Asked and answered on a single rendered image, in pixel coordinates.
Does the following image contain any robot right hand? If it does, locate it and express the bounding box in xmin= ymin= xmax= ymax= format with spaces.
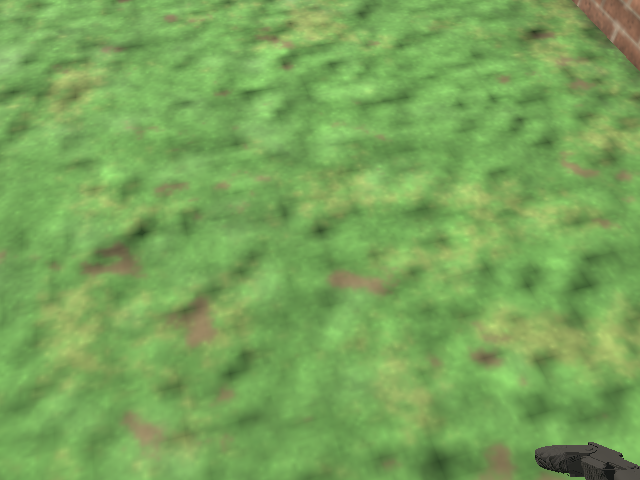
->
xmin=535 ymin=442 xmax=640 ymax=480

